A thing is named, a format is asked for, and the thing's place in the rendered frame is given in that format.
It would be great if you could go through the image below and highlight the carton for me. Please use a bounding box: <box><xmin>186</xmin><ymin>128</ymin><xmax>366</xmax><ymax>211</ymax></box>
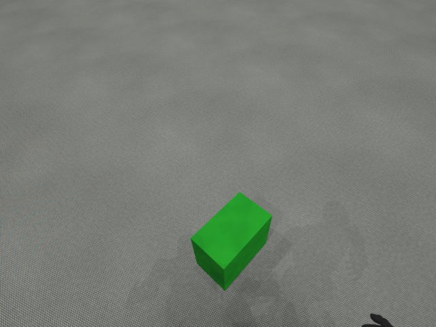
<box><xmin>191</xmin><ymin>192</ymin><xmax>272</xmax><ymax>291</ymax></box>

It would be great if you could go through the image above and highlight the right robot hand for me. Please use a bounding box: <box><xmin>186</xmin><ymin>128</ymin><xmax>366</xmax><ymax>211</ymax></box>
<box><xmin>362</xmin><ymin>313</ymin><xmax>394</xmax><ymax>327</ymax></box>

